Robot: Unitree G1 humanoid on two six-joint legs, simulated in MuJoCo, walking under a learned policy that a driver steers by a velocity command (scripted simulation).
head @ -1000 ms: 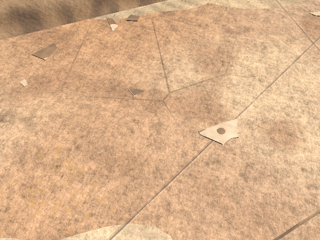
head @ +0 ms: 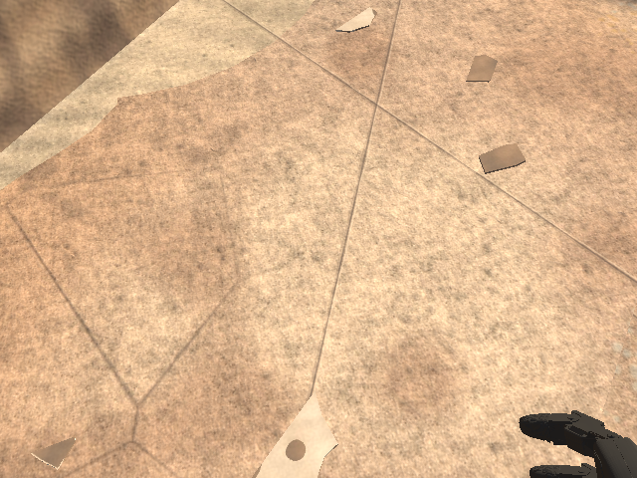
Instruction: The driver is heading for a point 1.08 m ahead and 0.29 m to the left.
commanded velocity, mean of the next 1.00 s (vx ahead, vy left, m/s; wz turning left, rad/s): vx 0.08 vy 0.00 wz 0.28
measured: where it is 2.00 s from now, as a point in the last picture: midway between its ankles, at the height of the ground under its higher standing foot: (236, 412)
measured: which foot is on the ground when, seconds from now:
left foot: up 0.00-0.04, down 0.06-0.48, up 0.50-0.86, down 0.88-1.00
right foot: down 0.00-0.06, up 0.08-0.44, down 0.46-0.88, up 0.90-1.00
